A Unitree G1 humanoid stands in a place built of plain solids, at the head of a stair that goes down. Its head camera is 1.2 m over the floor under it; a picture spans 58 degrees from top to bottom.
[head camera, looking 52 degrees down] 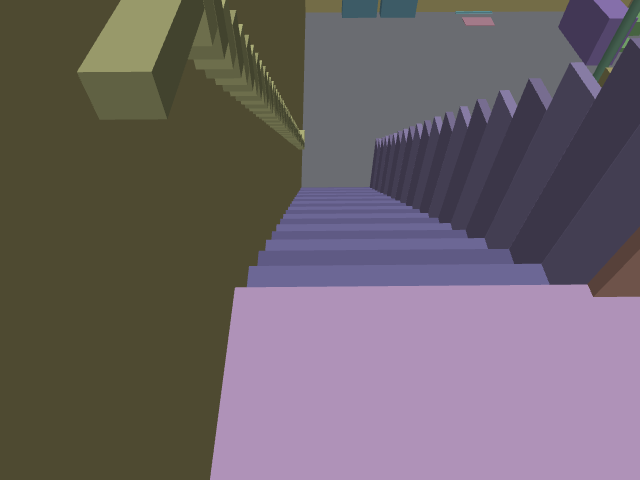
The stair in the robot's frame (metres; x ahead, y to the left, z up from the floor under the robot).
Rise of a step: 0.20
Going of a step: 0.22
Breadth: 1.15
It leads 1 degrees to the left of straight ahead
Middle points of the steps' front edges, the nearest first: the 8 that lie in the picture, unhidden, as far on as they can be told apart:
0.75 -0.30 0.00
0.97 -0.30 -0.19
1.19 -0.29 -0.39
1.40 -0.29 -0.59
1.62 -0.29 -0.78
1.84 -0.29 -0.98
2.06 -0.29 -1.17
2.28 -0.28 -1.37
